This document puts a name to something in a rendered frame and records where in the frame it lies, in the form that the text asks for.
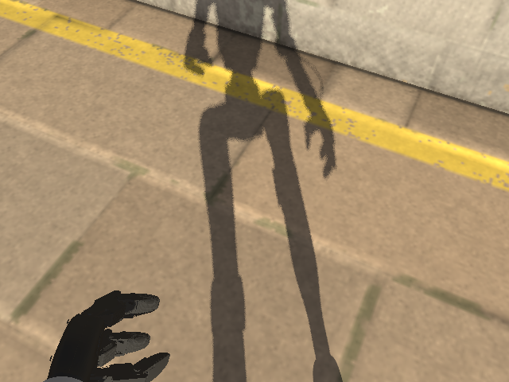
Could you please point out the left robot hand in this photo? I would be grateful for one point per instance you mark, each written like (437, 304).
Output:
(86, 344)

